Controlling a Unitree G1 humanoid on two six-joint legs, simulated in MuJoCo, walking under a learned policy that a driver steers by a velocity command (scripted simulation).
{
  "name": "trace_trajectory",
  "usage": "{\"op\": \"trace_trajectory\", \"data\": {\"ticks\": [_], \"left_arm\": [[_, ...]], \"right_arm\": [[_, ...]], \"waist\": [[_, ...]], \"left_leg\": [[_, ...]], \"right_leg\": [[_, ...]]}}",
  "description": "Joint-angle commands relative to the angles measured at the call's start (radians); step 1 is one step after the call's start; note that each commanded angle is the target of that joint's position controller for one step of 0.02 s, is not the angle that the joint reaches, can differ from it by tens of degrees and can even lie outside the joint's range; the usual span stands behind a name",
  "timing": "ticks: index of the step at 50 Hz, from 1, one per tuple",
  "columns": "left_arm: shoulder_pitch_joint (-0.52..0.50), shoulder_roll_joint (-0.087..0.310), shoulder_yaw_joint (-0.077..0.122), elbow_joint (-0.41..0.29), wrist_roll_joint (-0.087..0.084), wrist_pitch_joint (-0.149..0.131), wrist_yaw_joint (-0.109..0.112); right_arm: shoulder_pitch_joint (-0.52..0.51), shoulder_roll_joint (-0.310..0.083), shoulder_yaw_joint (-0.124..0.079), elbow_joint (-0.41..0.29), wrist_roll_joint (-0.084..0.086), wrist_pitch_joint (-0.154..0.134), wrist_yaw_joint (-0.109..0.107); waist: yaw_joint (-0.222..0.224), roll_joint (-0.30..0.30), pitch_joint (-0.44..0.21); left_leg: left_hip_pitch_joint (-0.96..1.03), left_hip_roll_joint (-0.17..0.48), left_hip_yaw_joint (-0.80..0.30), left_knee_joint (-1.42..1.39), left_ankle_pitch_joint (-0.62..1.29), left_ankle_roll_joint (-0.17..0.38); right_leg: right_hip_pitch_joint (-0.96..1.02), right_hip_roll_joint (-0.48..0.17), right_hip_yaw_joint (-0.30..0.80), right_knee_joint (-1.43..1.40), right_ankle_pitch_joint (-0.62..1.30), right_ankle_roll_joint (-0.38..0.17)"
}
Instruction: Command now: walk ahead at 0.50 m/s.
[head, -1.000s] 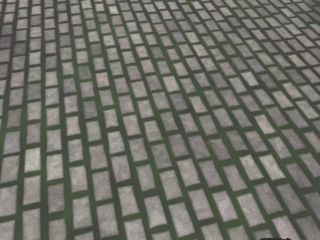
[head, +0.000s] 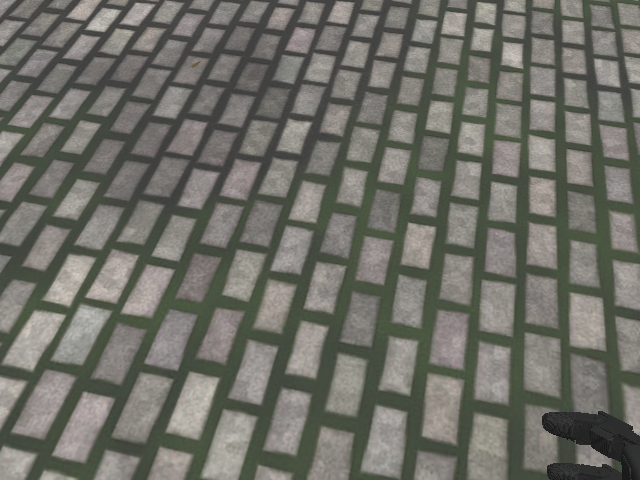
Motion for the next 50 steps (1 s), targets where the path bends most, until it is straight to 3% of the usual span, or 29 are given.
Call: {"op": "trace_trajectory", "data": {"ticks": [1,2,3,4,5,6,9,12,16,18,19,20,21,22,23,24,25,27,29,32,33,34,35,36,38,42,50], "left_arm": [[0.008,0.044,-0.021,-0.088,0.008,-0.050,-0.008],[-0.060,0.128,0.008,-0.098,-0.027,-0.055,-0.011],[-0.120,0.121,0.005,-0.118,-0.028,-0.051,-0.008],[-0.149,0.110,0.005,-0.122,-0.007,-0.040,0.000],[-0.131,0.108,0.012,-0.115,0.008,-0.023,0.009],[-0.089,0.085,0.010,-0.102,0.009,-0.004,0.013],[-0.082,0.032,-0.001,-0.103,0.021,0.018,0.019],[-0.166,-0.009,-0.024,-0.119,0.034,0.013,0.007],[-0.243,0.027,-0.019,-0.140,0.032,0.017,-0.008],[-0.240,0.048,-0.011,-0.143,0.040,0.015,-0.013],[-0.208,0.059,-0.004,-0.127,0.045,0.014,-0.012],[-0.182,0.105,0.010,-0.116,0.050,0.012,-0.005],[-0.166,0.171,0.023,-0.124,0.059,0.012,0.004],[-0.150,0.116,0.006,-0.114,0.065,0.023,0.010],[-0.138,0.047,-0.013,-0.107,0.051,0.031,0.004],[-0.159,0.046,-0.018,-0.101,0.047,0.032,-0.002],[-0.192,0.061,-0.014,-0.104,0.046,0.034,-0.001],[-0.305,0.067,-0.013,-0.122,0.049,0.038,0.010],[-0.355,0.052,-0.014,-0.120,0.054,0.047,0.020],[-0.350,0.038,-0.016,-0.093,0.034,0.056,0.027],[-0.326,0.022,-0.021,-0.077,0.027,0.057,0.026],[-0.306,0.015,-0.023,-0.065,0.031,0.057,0.024],[-0.288,0.022,-0.017,-0.065,0.034,0.058,0.024],[-0.310,0.022,-0.018,-0.064,0.040,0.058,0.027],[-0.301,0.012,-0.017,-0.047,0.039,0.056,0.033],[-0.279,0.011,-0.014,-0.006,0.035,0.057,0.031],[-0.272,0.018,-0.012,0.054,0.027,0.067,0.032]], "right_arm": [[0.472,-0.283,-0.094,0.041,-0.014,-0.003,-0.025],[0.427,-0.223,-0.075,0.044,-0.013,-0.006,-0.021],[0.359,-0.179,-0.062,0.045,-0.005,-0.009,-0.021],[0.272,-0.139,-0.046,0.047,-0.006,-0.014,-0.017],[0.212,-0.108,-0.038,0.046,-0.012,-0.022,-0.013],[0.175,-0.098,-0.037,0.049,-0.017,-0.030,-0.009],[0.153,-0.117,-0.045,0.082,-0.020,-0.047,-0.020],[0.154,-0.125,-0.047,0.111,-0.014,-0.036,-0.039],[0.206,-0.148,-0.051,0.166,0.000,-0.020,-0.043],[0.188,-0.151,-0.051,0.184,0.013,-0.013,-0.046],[0.189,-0.141,-0.048,0.194,0.018,-0.010,-0.048],[0.241,-0.118,-0.042,0.211,0.006,-0.011,-0.048],[0.321,-0.083,-0.031,0.219,-0.024,-0.020,-0.047],[0.408,-0.023,-0.008,0.245,-0.024,-0.015,-0.048],[0.343,-0.067,-0.015,0.238,-0.007,0.007,-0.051],[0.289,-0.099,-0.025,0.221,0.009,0.029,-0.056],[0.255,-0.107,-0.031,0.225,0.011,0.049,-0.065],[0.235,-0.106,-0.037,0.233,-0.001,0.078,-0.080],[0.261,-0.069,-0.029,0.262,-0.003,0.081,-0.086],[0.304,-0.044,-0.025,0.313,-0.011,0.076,-0.077],[0.295,-0.049,-0.023,0.316,-0.025,0.077,-0.072],[0.275,-0.077,-0.025,0.306,-0.035,0.077,-0.070],[0.245,-0.131,-0.035,0.304,-0.024,0.077,-0.073],[0.224,-0.108,-0.031,0.309,-0.017,0.069,-0.072],[0.185,-0.076,-0.020,0.318,-0.022,0.047,-0.072],[0.231,-0.073,-0.018,0.352,-0.011,0.023,-0.070],[0.264,-0.064,-0.009,0.393,-0.008,0.031,-0.072]], "waist": [[-0.234,0.233,-0.468],[-0.239,0.133,-0.337],[-0.208,0.114,-0.217],[-0.162,0.082,-0.127],[-0.112,0.106,-0.083],[-0.074,0.107,-0.071],[-0.036,0.063,-0.060],[-0.056,0.065,-0.063],[-0.091,0.078,-0.079],[-0.071,0.076,-0.081],[-0.055,0.060,-0.093],[-0.064,0.003,-0.112],[-0.107,-0.117,-0.180],[-0.115,-0.254,-0.273],[-0.074,-0.246,-0.279],[-0.070,-0.212,-0.239],[-0.075,-0.159,-0.204],[-0.110,-0.154,-0.141],[-0.129,-0.171,-0.122],[-0.151,-0.152,-0.127],[-0.145,-0.130,-0.109],[-0.126,-0.090,-0.067],[-0.080,0.000,-0.016],[-0.084,0.048,0.011],[-0.068,0.087,0.020],[-0.085,0.032,-0.002],[-0.099,-0.018,-0.025]], "left_leg": [[0.947,0.418,-0.734,-0.210,0.015,0.285],[0.845,0.380,-0.601,-0.223,-0.039,0.237],[0.704,0.337,-0.453,-0.239,-0.049,0.195],[0.544,0.289,-0.354,-0.273,0.060,0.173],[0.421,0.254,-0.267,-0.299,0.200,0.155],[0.342,0.235,-0.210,-0.323,0.294,0.149],[0.283,0.220,-0.092,-0.348,0.541,0.162],[0.267,0.165,0.019,-0.338,0.565,0.131],[0.345,0.197,-0.008,-0.290,0.491,0.118],[0.364,0.201,-0.024,-0.217,0.429,0.090],[0.363,0.174,-0.022,-0.161,0.362,0.064],[0.347,0.113,0.001,-0.077,0.284,0.018],[0.238,0.031,0.047,0.065,0.037,-0.044],[0.133,-0.017,0.018,0.221,-0.325,-0.099],[0.094,-0.010,-0.042,0.328,-0.549,-0.123],[0.041,0.005,-0.070,0.382,-0.572,-0.124],[0.023,0.023,-0.082,0.405,-0.537,-0.125],[0.088,0.050,-0.094,0.332,-0.439,-0.128],[0.205,0.032,-0.059,0.200,-0.347,-0.123],[0.360,-0.006,-0.005,-0.027,-0.108,-0.097],[0.386,-0.001,-0.010,-0.084,-0.071,-0.081],[0.369,0.049,-0.061,-0.133,-0.088,-0.056],[0.252,0.068,-0.079,-0.152,-0.255,-0.024],[0.134,0.063,-0.092,-0.198,-0.386,-0.018],[0.090,0.060,-0.091,-0.240,-0.352,-0.051],[0.176,0.043,-0.070,-0.196,-0.187,-0.065],[0.245,0.025,-0.046,-0.160,-0.038,-0.058]], "right_leg": [[-0.674,0.102,0.177,0.749,-0.143,-0.040],[-0.771,0.051,0.231,0.827,-0.098,-0.051],[-0.791,0.004,0.198,0.797,-0.018,-0.059],[-0.744,-0.028,0.176,0.734,0.049,-0.052],[-0.662,-0.051,0.181,0.680,0.085,-0.046],[-0.586,-0.052,0.180,0.656,0.103,-0.039],[-0.542,-0.031,0.166,0.530,0.194,-0.014],[-0.454,-0.011,0.133,0.261,0.391,-0.018],[-0.388,0.027,0.137,0.092,0.461,-0.034],[-0.339,0.042,0.131,0.008,0.455,-0.065],[-0.270,0.061,0.115,-0.058,0.505,-0.082],[-0.173,0.037,0.143,-0.095,0.762,-0.105],[0.008,-0.093,0.255,-0.029,1.144,-0.165],[0.124,-0.235,0.424,-0.052,1.149,-0.320],[0.087,-0.257,0.493,-0.114,0.969,-0.364],[0.045,-0.237,0.498,-0.155,0.754,-0.349],[-0.013,-0.221,0.493,-0.187,0.578,-0.322],[-0.175,-0.181,0.435,-0.246,0.373,-0.267],[-0.275,-0.120,0.349,-0.270,0.286,-0.230],[-0.319,-0.068,0.276,-0.255,0.121,-0.188],[-0.335,-0.046,0.262,-0.252,0.026,-0.148],[-0.352,-0.023,0.248,-0.231,-0.037,-0.106],[-0.319,0.029,0.193,-0.212,-0.018,-0.074],[-0.221,0.055,0.157,-0.165,0.065,-0.056],[-0.135,0.057,0.148,-0.104,0.201,-0.065],[-0.130,0.054,0.146,-0.082,0.343,-0.085],[-0.105,0.052,0.142,-0.059,0.467,-0.080]]}}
